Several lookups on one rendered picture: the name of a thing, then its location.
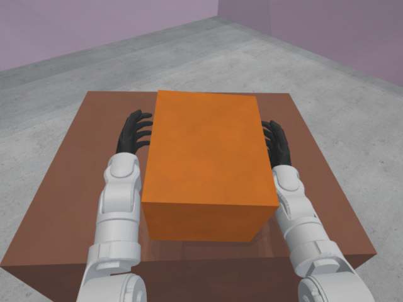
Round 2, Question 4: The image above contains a right robot forearm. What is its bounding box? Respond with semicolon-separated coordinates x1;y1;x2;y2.
272;165;375;302

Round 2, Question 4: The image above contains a left robot hand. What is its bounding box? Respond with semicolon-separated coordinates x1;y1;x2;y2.
116;109;153;155

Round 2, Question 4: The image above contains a left robot forearm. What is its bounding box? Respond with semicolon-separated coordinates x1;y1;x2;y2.
76;152;141;302

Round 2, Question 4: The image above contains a right robot upper arm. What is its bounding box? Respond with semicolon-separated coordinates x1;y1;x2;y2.
298;271;373;302

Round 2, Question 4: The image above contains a left robot upper arm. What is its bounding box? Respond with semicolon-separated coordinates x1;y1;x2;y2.
77;273;147;302

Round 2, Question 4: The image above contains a carton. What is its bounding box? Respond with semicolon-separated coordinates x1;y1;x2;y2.
141;90;280;242

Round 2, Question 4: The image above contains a pedestal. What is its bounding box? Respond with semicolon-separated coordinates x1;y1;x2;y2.
0;91;377;302

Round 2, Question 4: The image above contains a right robot hand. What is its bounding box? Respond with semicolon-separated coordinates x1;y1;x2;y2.
261;120;292;170

